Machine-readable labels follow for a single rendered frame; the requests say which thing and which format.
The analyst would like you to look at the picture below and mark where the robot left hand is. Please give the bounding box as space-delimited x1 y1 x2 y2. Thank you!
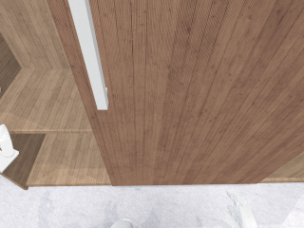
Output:
0 87 19 173

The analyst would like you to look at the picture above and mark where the wardrobe door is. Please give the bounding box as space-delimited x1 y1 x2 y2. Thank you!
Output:
266 151 304 178
47 0 304 186

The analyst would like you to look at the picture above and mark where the handle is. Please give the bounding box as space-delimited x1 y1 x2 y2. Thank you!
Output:
67 0 109 110

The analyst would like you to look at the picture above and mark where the robot right hand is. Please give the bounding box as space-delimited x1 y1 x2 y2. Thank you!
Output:
222 188 259 228

